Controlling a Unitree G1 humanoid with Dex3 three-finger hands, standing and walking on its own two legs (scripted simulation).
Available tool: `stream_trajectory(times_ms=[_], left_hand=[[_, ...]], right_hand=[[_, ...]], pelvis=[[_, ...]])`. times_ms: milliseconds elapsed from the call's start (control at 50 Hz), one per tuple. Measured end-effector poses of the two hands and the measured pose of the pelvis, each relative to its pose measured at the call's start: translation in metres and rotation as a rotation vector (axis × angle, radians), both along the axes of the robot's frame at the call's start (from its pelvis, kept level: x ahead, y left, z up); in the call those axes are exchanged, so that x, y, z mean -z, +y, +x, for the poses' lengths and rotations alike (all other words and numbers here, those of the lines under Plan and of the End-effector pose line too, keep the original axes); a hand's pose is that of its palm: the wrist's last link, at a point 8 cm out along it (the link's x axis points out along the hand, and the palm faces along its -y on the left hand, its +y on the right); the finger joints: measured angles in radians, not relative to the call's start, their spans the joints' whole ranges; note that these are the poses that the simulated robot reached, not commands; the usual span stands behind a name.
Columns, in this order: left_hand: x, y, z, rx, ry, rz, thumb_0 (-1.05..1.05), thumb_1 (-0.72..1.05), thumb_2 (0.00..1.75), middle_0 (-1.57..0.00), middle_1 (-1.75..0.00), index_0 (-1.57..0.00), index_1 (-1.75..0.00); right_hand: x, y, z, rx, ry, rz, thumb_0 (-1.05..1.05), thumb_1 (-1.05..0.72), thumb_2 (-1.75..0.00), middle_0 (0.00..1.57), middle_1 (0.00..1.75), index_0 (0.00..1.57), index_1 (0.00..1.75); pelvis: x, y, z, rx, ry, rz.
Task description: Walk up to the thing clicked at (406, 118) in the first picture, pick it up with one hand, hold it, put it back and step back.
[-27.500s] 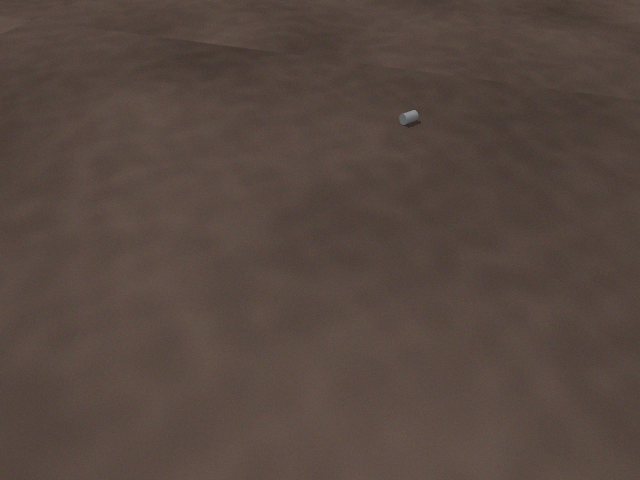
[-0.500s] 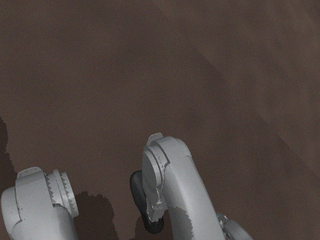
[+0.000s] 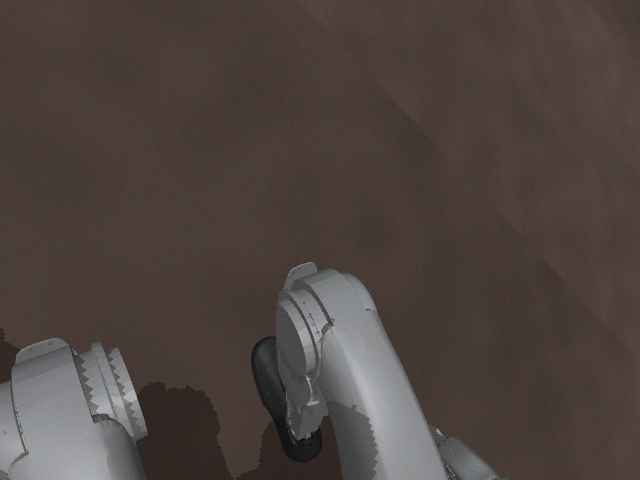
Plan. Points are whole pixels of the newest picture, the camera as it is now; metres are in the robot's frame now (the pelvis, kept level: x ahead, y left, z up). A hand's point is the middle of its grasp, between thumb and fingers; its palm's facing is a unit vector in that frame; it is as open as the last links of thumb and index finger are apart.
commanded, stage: rest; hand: left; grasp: from above
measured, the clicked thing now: out of the picture +0.44 +0.34 -0.26
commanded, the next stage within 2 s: open in 0.06 s
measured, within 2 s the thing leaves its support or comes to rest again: rests again in 0.38 s
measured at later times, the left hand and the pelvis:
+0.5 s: hand out of the picture +0.44 +0.34 -0.23, palm faces -0.45 -0.11 -0.89, open 10.0 cm; pelvis +0.00 +0.00 +0.00, yaw -1 degrees
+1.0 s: hand out of the picture +0.44 +0.34 -0.23, palm faces -0.46 -0.11 -0.88, open 12.3 cm; pelvis +0.00 +0.00 +0.00, yaw -1 degrees
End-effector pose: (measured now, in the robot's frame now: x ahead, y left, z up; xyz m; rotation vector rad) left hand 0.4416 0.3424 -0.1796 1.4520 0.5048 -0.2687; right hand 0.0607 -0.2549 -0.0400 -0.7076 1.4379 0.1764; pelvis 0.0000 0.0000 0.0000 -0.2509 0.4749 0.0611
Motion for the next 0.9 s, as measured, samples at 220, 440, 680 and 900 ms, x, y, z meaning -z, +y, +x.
stream_trajectory(times_ms=[220,440,680,900], left_hand=[[-0.0003,0.0007,-0.0007,0.009,-0.01,0.003,-0.01,0.12,0.3,-0.78,-0.37,-0.82,-0.34],[-0.0024,0.0036,0.0015,-0.001,-0.022,0.006,-0.01,0.13,0.42,-0.66,-0.45,-0.69,-0.43],[-0.0024,0.0038,0.0017,-0.006,0.001,0.005,0.0,-0.01,0.58,-0.49,-0.61,-0.51,-0.59],[-0.0027,0.0028,0.0018,0.009,-0.007,0.001,0.0,-0.15,0.7,-0.36,-0.73,-0.38,-0.72]], right_hand=[[-0.002,0.0009,0.0012,-0.021,-0.014,-0.002,0.0,-0.92,-0.9,0.2,0.3,0.21,0.3],[-0.0031,0.0013,0.0026,-0.03,-0.017,0.0,0.0,-0.91,-0.89,0.2,0.3,0.21,0.3],[-0.0024,0.0046,0.0014,-0.025,-0.014,0.016,0.0,-0.91,-0.89,0.2,0.3,0.21,0.3],[-0.0019,0.0035,0.0008,-0.024,-0.013,0.012,0.0,-0.91,-0.89,0.2,0.3,0.21,0.3]], pelvis=[[0.001,0.0007,-0.0023,0.004,-0.013,-0.004],[0.0009,0.0019,-0.0022,0.006,-0.011,-0.009],[-0.0006,0.0012,-0.0026,0.004,-0.009,-0.009],[-0.0005,0.0004,-0.0032,0.006,-0.012,-0.008]])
